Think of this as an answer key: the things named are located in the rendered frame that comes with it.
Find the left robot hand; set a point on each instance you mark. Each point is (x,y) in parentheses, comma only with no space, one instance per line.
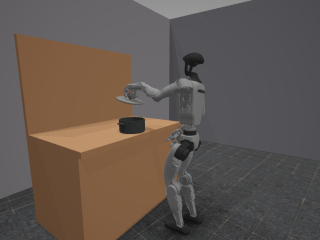
(131,88)

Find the pot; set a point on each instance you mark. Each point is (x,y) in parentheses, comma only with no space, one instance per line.
(131,125)

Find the table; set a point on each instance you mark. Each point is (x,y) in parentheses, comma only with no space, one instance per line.
(89,180)

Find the left robot forearm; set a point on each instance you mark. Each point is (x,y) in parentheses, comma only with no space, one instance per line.
(148,90)

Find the right robot forearm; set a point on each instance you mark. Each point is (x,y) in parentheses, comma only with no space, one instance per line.
(181,129)

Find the left robot foot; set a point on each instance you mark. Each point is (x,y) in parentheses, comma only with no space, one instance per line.
(172,225)

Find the robot left upper arm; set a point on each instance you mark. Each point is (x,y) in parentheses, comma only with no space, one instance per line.
(181,85)

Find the left robot shin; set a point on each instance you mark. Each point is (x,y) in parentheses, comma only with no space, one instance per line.
(175,203)

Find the knob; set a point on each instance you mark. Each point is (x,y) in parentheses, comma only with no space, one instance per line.
(130,95)

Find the right robot hand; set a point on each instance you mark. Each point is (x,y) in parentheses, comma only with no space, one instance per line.
(175,135)

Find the lid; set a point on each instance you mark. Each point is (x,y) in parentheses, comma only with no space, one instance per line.
(134,101)

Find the robot right upper arm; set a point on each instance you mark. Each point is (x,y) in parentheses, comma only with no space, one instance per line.
(203,111)

